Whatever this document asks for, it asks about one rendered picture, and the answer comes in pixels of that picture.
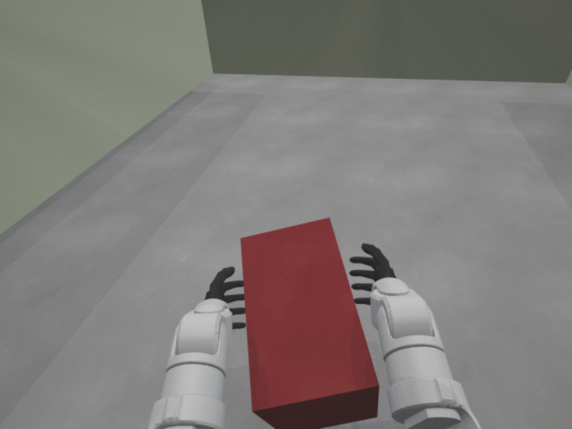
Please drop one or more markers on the carton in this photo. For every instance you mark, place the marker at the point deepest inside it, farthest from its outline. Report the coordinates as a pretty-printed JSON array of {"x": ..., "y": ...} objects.
[{"x": 309, "y": 364}]

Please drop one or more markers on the left robot hand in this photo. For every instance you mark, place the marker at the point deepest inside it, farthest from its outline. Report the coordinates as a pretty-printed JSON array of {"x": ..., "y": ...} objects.
[{"x": 218, "y": 287}]

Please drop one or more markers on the right robot hand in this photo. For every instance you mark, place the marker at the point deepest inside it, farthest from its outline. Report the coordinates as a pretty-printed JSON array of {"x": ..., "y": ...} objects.
[{"x": 381, "y": 270}]

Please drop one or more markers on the left robot forearm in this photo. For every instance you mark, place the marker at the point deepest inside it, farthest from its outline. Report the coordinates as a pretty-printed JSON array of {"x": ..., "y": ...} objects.
[{"x": 192, "y": 396}]

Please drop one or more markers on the right robot forearm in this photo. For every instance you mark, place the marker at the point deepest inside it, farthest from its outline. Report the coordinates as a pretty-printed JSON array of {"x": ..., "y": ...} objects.
[{"x": 423, "y": 394}]

